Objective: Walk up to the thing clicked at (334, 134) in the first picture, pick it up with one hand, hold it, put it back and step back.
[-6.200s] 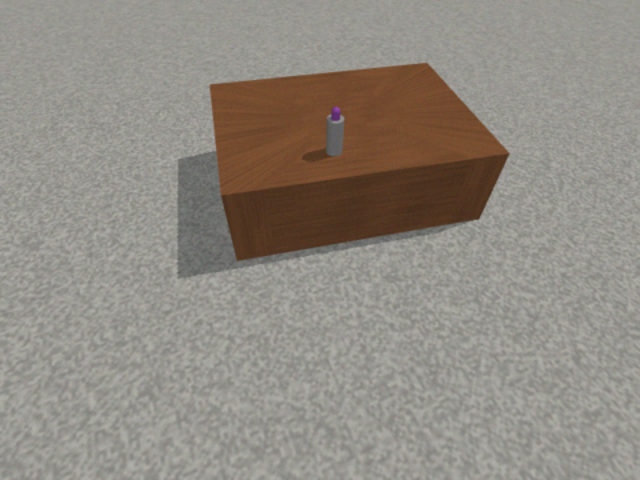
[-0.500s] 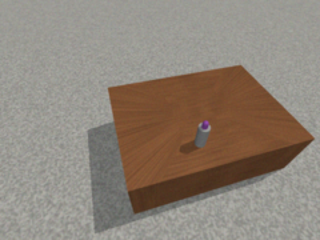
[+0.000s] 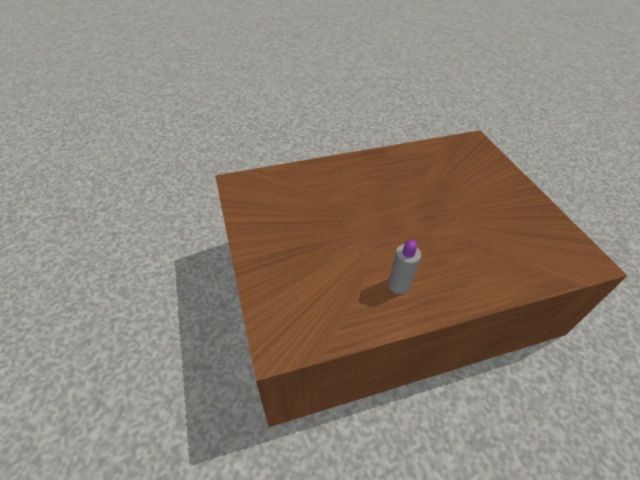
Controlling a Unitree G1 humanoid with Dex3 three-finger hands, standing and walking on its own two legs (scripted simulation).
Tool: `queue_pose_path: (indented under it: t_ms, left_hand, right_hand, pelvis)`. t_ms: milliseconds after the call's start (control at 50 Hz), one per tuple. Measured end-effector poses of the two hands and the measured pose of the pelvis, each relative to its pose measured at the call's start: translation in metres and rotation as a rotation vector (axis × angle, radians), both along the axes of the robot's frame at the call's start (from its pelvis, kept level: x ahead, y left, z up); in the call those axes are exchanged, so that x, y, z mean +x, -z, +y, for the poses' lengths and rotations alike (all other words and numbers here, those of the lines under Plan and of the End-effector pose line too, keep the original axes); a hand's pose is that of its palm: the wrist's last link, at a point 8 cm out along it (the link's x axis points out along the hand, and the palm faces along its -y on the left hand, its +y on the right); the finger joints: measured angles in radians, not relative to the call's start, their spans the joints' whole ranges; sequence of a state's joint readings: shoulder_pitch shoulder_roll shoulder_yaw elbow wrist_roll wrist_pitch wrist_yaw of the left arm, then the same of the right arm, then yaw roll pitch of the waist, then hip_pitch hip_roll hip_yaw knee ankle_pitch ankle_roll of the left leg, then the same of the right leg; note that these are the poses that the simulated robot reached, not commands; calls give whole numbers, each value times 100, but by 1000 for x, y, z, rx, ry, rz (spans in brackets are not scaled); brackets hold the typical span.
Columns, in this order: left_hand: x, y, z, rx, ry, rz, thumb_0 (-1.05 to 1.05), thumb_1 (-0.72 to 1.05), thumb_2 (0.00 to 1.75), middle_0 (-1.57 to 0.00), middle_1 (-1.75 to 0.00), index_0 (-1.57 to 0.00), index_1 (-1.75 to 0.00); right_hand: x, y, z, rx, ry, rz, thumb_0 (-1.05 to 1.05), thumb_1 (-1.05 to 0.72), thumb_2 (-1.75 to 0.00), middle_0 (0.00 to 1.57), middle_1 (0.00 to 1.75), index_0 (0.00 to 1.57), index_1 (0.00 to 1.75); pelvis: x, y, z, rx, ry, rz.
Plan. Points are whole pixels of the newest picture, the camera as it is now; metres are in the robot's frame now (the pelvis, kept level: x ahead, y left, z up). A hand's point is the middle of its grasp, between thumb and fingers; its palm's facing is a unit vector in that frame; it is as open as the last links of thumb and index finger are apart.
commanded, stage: stand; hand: right
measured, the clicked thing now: (405, 264) +0.69 -0.22 -0.33
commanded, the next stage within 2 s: walk up in 0.62 s
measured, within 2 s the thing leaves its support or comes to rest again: neither
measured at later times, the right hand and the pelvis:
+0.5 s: hand out of the picture +0.08 -0.25 -0.16, palm faces -0.02 +0.94 -0.34, open 7.3 cm; pelvis +0.00 +0.00 +0.00, yaw +0 degrees
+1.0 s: hand out of the picture +0.08 -0.43 -0.17, palm faces -0.08 +0.83 -0.55, open 7.3 cm; pelvis +0.03 -0.10 -0.03, yaw +4 degrees
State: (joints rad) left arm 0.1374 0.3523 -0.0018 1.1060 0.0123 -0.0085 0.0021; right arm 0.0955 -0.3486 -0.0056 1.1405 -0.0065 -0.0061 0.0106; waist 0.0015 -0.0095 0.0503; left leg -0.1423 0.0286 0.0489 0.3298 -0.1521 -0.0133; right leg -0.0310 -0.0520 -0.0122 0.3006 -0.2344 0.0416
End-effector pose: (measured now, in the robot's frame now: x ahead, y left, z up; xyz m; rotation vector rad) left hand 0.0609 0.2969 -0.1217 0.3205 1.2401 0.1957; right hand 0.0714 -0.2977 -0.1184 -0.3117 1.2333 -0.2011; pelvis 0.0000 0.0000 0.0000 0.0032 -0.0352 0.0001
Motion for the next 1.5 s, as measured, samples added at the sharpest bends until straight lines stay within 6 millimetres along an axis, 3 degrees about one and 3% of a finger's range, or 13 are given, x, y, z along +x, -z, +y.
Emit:
queue_pose_path:
  t_ms: [320,660,780,900,960,1000,1080,1180,1280,1420,1500]
  left_hand:
    - [-5,1,2,2,-2,20,0,91,90,-21,-30,-21,-30]
    - [4,1,3,-10,3,-6,1,91,90,-21,-30,-21,-30]
    - [9,0,9,8,-31,-36,1,91,90,-21,-30,-21,-30]
    - [6,-1,-17,37,-43,-19,0,91,90,-20,-30,-20,-30]
    - [-3,3,-39,63,-65,-28,0,91,90,-20,-30,-20,-30]
    - [-13,4,-56,55,-101,-20,0,91,90,-20,-30,-20,-30]
    - [-26,3,-89,7,-160,14,1,91,90,-20,-30,-21,-30]
    - [-22,15,-113,-28,-196,32,1,91,90,-21,-30,-21,-30]
    - [5,35,-125,-47,-223,36,1,91,90,-21,-30,-21,-30]
    - [62,23,-141,-18,-217,-66,1,91,90,-21,-30,-21,-30]
    - [79,15,-147,46,-212,-120,0,91,90,-21,-30,-21,-30]
  right_hand:
    - [-4,1,0,-2,2,14,0,-91,-90,20,30,21,30]
    - [-1,-2,-1,-10,2,-22,0,-91,-90,20,30,21,30]
    - [-30,-10,-45,-111,7,9,0,-90,-90,20,30,21,30]
    - [-35,-9,-117,-196,-8,64,0,-90,-90,20,30,21,30]
    - [-17,2,-152,-230,-29,76,0,-90,-90,20,30,21,30]
    - [2,2,-162,-235,-38,71,1,-91,-90,20,30,21,30]
    - [52,-8,-163,-192,-107,12,1,-91,-90,20,30,21,30]
    - [116,-16,-150,-152,-214,-50,0,-91,-90,20,30,21,30]
    - [168,-9,-134,-133,-279,-131,0,-91,-90,20,30,21,30]
    - [214,-5,-131,-67,-316,-182,0,-90,-90,20,30,21,30]
    - [237,11,-142,-25,-316,-182,0,-90,-90,20,30,21,30]
  pelvis:
    - [0,0,1,1,0,5]
    - [0,2,-1,3,-4,7]
    - [1,10,-26,26,-25,11]
    - [15,22,-67,33,-42,5]
    - [26,35,-91,9,-61,-1]
    - [35,33,-101,3,-78,-5]
    - [54,22,-113,-4,-103,-2]
    - [81,21,-125,-11,-132,7]
    - [102,31,-130,9,-167,-4]
    - [125,28,-152,8,-198,-3]
    - [134,34,-170,-9,-223,-11]
